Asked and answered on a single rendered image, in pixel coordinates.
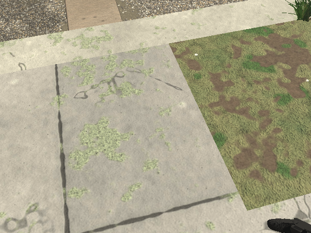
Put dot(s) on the robot right hand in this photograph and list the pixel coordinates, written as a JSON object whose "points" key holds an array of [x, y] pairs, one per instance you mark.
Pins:
{"points": [[286, 225]]}

